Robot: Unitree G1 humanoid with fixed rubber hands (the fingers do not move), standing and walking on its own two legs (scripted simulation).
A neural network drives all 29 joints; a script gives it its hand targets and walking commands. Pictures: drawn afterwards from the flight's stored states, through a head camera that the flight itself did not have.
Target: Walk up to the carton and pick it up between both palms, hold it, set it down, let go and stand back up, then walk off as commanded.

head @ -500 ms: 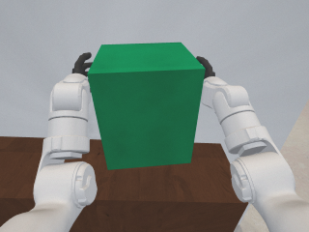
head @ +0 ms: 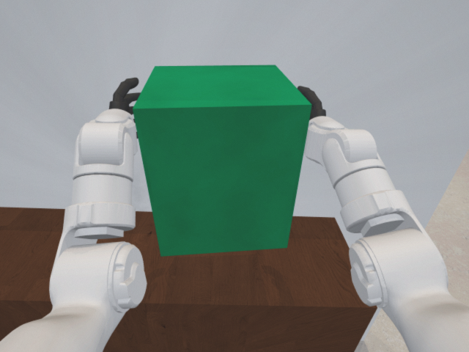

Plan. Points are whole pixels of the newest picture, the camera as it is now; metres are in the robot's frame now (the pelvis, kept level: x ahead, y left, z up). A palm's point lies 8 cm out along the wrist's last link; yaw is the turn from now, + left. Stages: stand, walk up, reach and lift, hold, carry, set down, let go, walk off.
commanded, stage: hold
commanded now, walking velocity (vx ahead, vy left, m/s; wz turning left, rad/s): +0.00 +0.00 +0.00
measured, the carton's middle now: (220, 156) +0.38 +0.01 +0.24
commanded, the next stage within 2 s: none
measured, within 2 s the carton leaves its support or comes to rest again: neither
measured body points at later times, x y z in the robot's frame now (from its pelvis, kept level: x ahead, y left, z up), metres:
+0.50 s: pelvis +0.00 +0.00 +0.00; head -0.09 +0.02 +0.44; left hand +0.38 +0.17 +0.30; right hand +0.38 -0.14 +0.30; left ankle +0.01 +0.14 -0.75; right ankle +0.01 -0.13 -0.75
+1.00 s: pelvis +0.00 +0.00 +0.00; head -0.09 +0.02 +0.44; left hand +0.38 +0.17 +0.30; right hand +0.38 -0.14 +0.30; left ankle +0.01 +0.14 -0.75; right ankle +0.01 -0.13 -0.75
